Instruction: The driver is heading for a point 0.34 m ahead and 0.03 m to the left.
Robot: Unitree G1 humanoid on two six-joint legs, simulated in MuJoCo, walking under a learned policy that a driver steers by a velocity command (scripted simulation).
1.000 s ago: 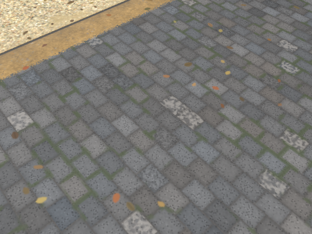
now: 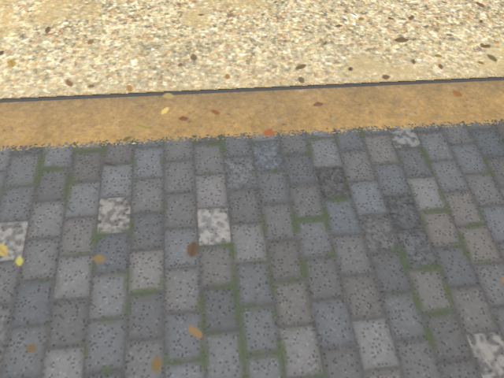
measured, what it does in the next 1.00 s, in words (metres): steps on the spot, turning left: right foot, then left foot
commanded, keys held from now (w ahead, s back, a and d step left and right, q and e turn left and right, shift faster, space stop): q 0.72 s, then no key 0.28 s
